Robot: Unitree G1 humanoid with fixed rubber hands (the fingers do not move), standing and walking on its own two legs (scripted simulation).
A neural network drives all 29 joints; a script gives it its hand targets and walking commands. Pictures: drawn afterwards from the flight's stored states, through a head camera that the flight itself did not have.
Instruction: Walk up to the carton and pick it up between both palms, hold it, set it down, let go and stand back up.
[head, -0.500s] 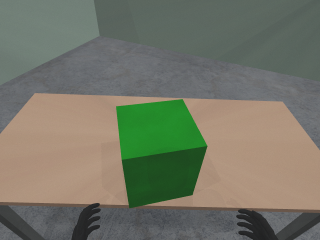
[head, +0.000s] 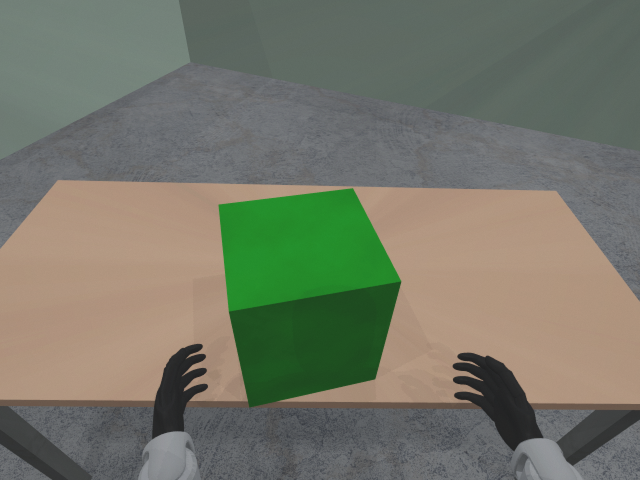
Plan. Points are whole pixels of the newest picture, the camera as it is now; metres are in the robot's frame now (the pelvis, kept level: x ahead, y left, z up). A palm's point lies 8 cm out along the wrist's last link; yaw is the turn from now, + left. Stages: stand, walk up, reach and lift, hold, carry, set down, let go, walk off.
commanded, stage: reach and lift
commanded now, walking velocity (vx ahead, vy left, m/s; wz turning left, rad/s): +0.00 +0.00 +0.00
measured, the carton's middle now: (301, 297) +0.41 +0.08 -0.01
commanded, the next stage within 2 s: none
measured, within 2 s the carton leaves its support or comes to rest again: neither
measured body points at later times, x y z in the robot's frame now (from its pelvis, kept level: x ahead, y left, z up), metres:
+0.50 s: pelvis -0.02 +0.01 +0.01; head -0.01 +0.03 +0.45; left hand +0.27 +0.23 +0.04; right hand +0.32 -0.18 +0.04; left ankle +0.01 +0.17 -0.74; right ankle -0.03 -0.08 -0.74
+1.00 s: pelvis -0.02 +0.01 +0.01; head +0.02 +0.02 +0.45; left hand +0.31 +0.24 +0.09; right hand +0.40 -0.16 +0.09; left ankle +0.01 +0.17 -0.74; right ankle -0.03 -0.08 -0.74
